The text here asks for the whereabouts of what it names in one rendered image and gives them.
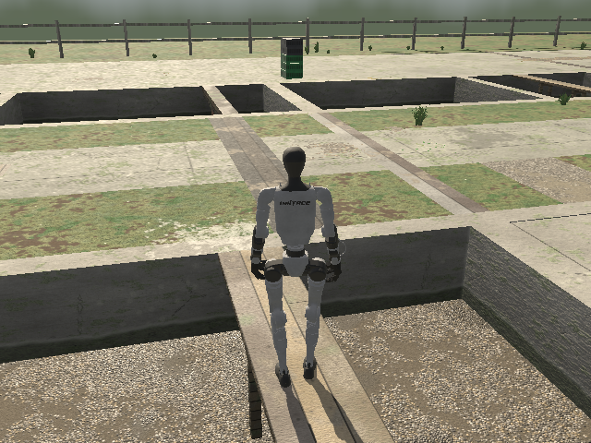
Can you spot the right robot upper arm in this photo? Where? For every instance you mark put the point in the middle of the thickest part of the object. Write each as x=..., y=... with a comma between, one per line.
x=323, y=195

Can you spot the left robot upper arm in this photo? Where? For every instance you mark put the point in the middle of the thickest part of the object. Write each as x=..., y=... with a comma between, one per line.
x=266, y=196

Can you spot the right robot forearm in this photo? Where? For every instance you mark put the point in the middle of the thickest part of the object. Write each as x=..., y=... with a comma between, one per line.
x=333, y=248

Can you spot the left robot hand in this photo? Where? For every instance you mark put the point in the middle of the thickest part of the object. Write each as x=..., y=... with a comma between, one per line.
x=256, y=267

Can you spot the right robot hand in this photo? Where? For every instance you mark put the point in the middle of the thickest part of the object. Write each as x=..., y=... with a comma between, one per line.
x=333, y=268

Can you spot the robot torso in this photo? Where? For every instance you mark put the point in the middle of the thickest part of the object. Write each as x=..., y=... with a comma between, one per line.
x=295, y=214

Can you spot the left robot forearm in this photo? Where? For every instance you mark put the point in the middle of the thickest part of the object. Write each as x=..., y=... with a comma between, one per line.
x=257, y=248

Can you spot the left robot thigh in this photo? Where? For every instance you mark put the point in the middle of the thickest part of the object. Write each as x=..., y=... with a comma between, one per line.
x=273, y=273

